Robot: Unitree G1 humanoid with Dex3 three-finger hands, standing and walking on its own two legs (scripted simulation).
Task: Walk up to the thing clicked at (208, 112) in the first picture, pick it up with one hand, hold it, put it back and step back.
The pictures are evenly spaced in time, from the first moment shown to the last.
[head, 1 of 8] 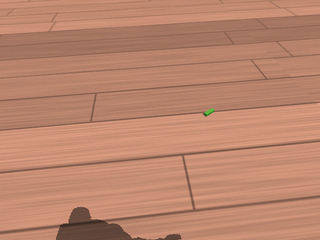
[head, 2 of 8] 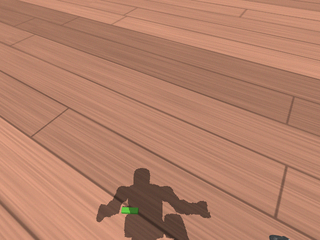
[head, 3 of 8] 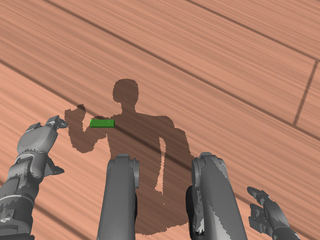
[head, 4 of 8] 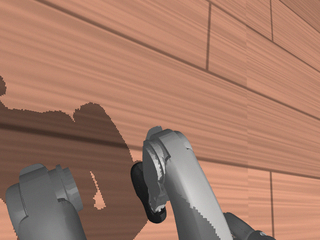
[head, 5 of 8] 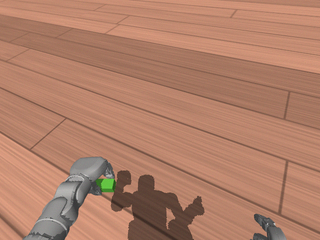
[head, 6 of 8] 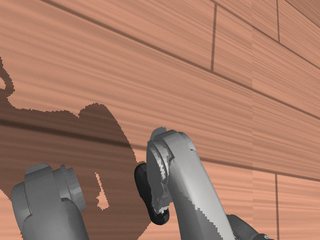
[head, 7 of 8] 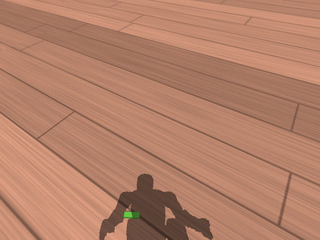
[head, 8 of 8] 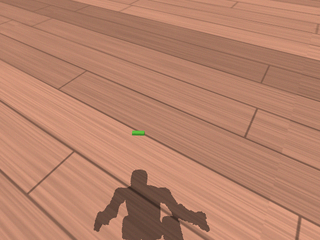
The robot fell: no
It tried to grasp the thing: yes
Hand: left
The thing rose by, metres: 0.69
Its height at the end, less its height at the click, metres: +0.00
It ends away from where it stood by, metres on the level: 0.01
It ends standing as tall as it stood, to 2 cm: yes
